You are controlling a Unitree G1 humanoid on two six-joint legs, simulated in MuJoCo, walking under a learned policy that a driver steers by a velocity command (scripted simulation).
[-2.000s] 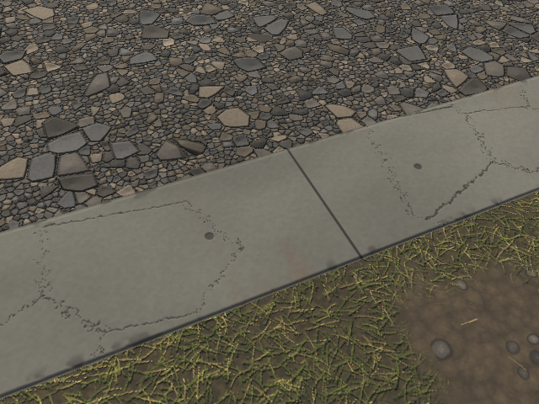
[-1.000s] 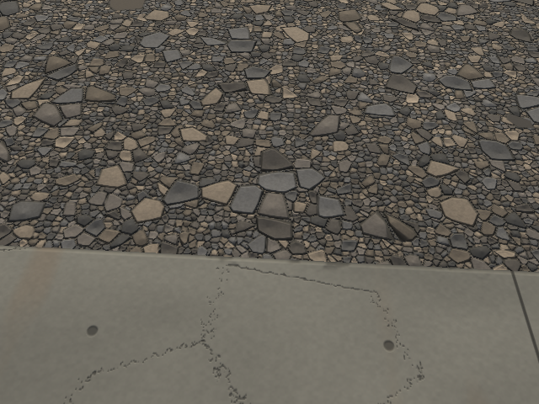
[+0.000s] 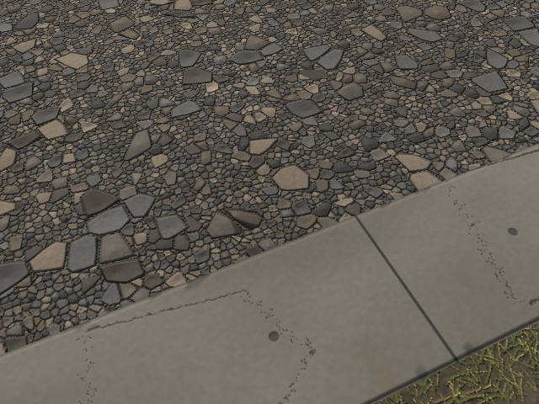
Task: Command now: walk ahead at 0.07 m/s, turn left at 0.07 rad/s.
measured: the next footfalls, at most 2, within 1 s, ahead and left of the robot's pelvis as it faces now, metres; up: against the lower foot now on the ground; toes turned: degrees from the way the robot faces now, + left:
left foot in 0.12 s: +0.03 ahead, +0.13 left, +0.00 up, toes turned +3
right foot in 0.50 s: +0.30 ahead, -0.09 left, +0.00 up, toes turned +18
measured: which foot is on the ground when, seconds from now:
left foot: up 0.00-0.10, down 0.12-0.50, up 0.52-0.98, down 1.00-1.00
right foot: down 0.00-0.14, up 0.16-0.48, down 0.50-1.00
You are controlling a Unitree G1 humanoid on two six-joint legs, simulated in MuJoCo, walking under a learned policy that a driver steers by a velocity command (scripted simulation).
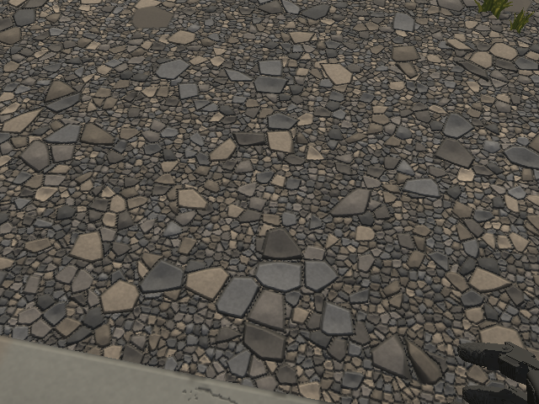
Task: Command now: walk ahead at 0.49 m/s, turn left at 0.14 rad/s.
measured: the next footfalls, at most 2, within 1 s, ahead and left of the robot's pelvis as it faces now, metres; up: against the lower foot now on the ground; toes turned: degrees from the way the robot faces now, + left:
right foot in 0.54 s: +0.44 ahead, -0.17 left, +0.00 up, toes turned -17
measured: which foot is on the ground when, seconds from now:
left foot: down 0.00-0.56, up 0.58-1.00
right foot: down 0.00-0.02, up 0.04-0.52, down 0.54-1.00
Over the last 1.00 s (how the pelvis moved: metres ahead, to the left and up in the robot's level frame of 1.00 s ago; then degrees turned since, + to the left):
0.38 0.11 -0.02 31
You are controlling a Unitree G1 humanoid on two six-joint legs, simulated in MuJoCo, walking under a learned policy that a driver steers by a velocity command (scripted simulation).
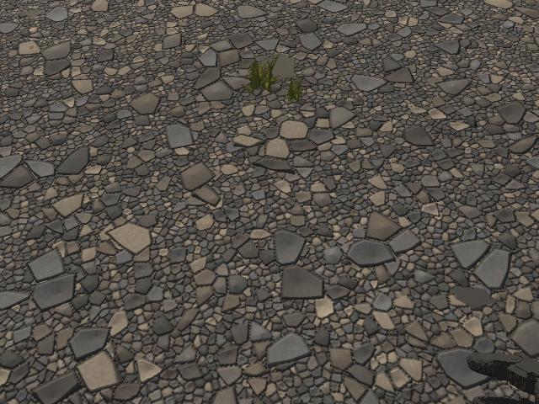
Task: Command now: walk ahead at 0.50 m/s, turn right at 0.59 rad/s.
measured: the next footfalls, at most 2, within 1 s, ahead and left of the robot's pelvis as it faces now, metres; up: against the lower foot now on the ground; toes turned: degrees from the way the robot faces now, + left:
left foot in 0.02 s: +0.19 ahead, +0.13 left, +0.00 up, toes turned -5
right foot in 0.52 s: +0.41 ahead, -0.15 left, +0.00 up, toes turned -2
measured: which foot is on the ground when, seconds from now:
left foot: up 0.00-0.00, down 0.02-0.52, up 0.54-1.00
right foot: down 0.00-0.02, up 0.04-0.50, down 0.52-1.00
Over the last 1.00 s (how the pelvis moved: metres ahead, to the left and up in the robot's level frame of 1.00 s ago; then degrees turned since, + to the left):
0.56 -0.11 0.02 -30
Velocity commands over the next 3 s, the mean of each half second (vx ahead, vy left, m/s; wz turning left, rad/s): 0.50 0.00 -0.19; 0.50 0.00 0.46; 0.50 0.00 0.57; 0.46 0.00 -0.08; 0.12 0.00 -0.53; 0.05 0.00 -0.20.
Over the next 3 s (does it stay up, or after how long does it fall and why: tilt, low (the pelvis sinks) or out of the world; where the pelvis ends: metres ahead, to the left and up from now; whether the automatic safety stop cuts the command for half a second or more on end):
stays up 1.11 0.24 0.00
